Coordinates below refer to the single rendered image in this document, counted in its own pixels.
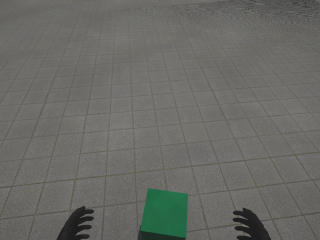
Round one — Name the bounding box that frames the carton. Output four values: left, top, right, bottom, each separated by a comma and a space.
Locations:
140, 188, 188, 240

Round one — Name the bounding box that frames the left robot hand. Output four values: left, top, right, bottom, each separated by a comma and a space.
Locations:
56, 206, 94, 240

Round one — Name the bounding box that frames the right robot hand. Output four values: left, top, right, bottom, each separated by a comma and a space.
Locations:
233, 208, 271, 240

